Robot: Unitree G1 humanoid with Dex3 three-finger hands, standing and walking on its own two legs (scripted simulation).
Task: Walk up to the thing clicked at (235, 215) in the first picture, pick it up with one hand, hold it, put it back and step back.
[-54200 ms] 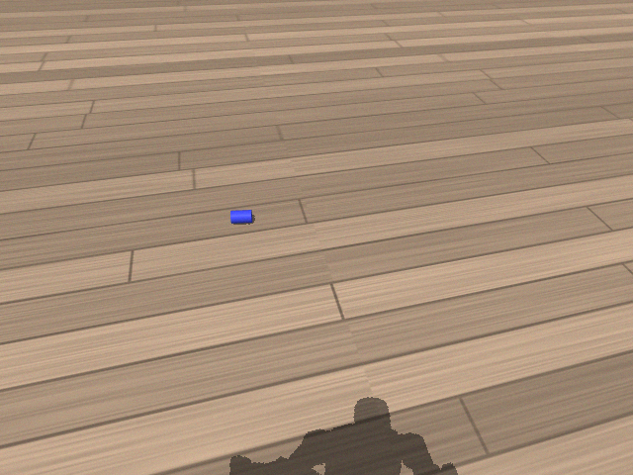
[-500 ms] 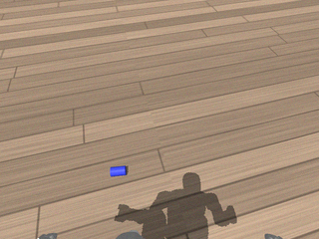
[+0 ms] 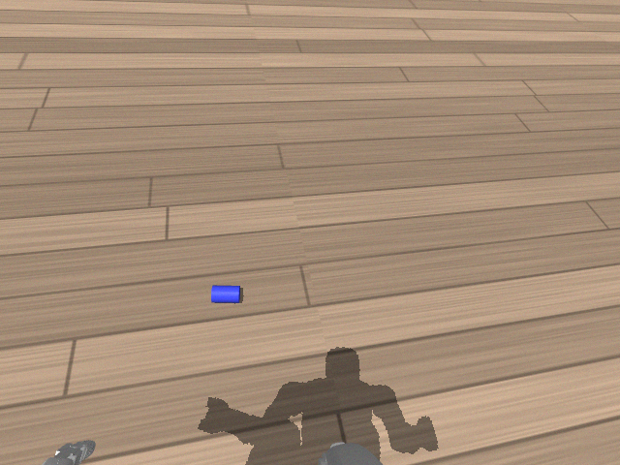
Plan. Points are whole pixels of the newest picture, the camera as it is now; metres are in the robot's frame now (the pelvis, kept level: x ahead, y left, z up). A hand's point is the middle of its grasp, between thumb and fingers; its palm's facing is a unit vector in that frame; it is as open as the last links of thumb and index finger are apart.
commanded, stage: step back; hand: left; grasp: from above
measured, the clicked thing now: (226, 294) +0.73 +0.25 -0.74
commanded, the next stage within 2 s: none
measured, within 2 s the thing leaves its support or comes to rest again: neither
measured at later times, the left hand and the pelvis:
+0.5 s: hand out of the picture -0.05 +0.21 -0.14, palm faces -0.01 -0.90 -0.44, open 7.4 cm; pelvis -0.16 -0.06 -0.01, yaw +1 degrees
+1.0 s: hand out of the picture -0.29 +0.17 -0.15, palm faces -0.02 -0.90 -0.43, open 7.4 cm; pelvis -0.34 -0.11 -0.02, yaw -1 degrees
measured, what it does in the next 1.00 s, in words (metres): walks backwards: right foot, then left foot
